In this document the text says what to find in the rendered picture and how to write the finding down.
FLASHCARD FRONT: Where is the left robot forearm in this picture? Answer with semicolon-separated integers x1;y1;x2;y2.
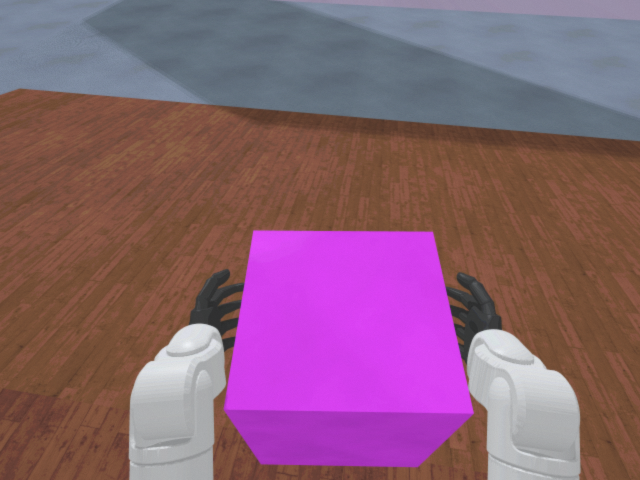
129;324;226;480

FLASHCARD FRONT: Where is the robot left hand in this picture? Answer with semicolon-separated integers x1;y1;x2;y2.
189;269;245;352

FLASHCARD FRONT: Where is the carton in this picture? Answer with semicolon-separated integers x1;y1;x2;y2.
224;231;474;467

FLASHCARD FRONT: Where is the robot right hand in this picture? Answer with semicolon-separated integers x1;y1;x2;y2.
445;272;502;365

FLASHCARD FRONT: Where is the right robot forearm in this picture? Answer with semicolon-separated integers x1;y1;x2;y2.
467;329;581;480

